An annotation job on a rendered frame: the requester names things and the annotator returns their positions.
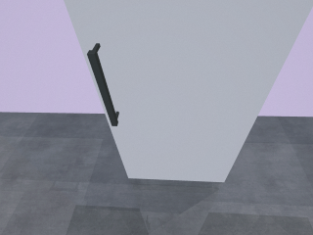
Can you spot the fridge door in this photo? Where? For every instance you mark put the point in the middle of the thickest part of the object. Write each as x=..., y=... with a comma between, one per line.
x=188, y=77

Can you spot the handle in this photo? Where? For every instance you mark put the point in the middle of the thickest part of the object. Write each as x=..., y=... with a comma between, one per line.
x=102, y=84

